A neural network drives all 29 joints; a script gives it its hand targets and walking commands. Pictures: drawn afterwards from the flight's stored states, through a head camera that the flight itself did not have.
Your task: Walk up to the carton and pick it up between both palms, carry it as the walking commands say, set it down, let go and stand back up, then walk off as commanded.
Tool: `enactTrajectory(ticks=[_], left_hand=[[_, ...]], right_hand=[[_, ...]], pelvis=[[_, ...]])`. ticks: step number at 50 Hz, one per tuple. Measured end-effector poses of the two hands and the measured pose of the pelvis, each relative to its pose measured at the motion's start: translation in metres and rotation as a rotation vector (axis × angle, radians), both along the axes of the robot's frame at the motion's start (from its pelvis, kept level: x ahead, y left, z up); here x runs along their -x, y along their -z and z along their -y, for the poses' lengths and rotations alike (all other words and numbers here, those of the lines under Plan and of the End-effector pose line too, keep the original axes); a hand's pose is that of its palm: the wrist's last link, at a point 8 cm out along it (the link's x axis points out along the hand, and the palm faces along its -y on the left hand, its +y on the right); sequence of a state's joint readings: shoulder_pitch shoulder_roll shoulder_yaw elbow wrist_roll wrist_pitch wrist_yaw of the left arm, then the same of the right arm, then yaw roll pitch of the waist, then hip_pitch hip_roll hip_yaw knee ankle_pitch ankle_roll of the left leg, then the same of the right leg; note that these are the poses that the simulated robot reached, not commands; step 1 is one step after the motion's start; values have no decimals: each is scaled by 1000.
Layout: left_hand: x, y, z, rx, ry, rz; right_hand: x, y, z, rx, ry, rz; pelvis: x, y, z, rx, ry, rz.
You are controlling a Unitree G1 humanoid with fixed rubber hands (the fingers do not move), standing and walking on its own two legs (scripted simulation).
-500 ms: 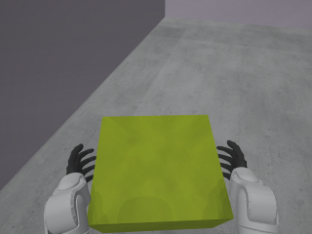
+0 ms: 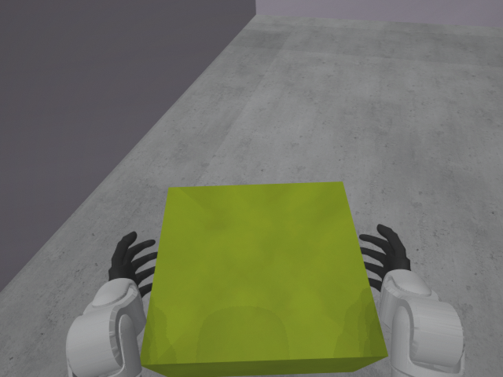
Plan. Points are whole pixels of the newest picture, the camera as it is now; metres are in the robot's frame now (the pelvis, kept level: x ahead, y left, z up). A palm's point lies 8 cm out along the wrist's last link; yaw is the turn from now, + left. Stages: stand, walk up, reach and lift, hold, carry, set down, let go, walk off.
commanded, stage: carry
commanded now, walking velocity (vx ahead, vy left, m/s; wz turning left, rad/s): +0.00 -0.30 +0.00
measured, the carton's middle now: (258, 277) +0.29 +0.00 +0.01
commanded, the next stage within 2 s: none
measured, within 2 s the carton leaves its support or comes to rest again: neither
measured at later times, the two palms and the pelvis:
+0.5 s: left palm (180, 318) +0.20 +0.10 +0.09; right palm (465, 295) +0.21 -0.26 +0.08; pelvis -0.03 -0.09 +0.00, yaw +2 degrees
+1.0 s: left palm out of the picture +0.12 -0.02 +0.07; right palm out of the picture +0.15 -0.38 +0.08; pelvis -0.10 -0.23 -0.01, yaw +5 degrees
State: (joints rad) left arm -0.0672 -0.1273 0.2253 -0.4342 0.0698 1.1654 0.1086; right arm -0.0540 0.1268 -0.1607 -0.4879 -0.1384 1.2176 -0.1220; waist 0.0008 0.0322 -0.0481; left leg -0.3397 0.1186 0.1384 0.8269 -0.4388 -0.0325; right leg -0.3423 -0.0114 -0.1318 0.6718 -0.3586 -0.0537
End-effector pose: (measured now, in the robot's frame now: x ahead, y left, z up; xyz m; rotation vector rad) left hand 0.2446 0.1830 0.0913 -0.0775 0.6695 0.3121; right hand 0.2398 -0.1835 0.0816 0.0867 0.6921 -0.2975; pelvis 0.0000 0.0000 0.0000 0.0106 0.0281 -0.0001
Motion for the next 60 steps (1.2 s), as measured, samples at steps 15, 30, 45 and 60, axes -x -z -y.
enactTrajectory(ticks=[15,30,45,60], left_hand=[[31,9,38,34,-52,27],[48,11,128,-1,-24,-12],[102,22,181,44,-86,25],[119,10,291,8,-49,12]], right_hand=[[12,-4,37,30,-46,32],[42,10,127,4,-14,-9],[72,5,180,45,-85,26],[105,7,290,23,-40,11]], pelvis=[[18,11,52,33,-54,25],[48,9,132,14,2,-16],[87,18,205,40,-92,26],[119,11,301,13,-26,-7]])
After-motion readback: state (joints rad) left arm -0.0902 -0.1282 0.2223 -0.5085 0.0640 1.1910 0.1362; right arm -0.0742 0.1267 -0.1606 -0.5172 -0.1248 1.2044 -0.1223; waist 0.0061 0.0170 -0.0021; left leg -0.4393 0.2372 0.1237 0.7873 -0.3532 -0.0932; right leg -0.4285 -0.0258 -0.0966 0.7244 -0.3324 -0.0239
